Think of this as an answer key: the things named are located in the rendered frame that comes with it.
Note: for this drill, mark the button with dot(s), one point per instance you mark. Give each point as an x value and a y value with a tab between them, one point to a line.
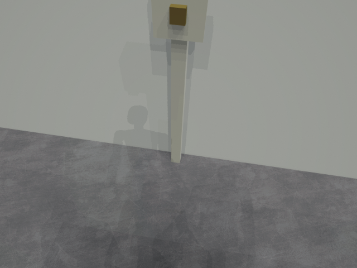
178	14

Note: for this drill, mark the panel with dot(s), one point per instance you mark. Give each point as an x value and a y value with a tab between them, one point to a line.
180	37

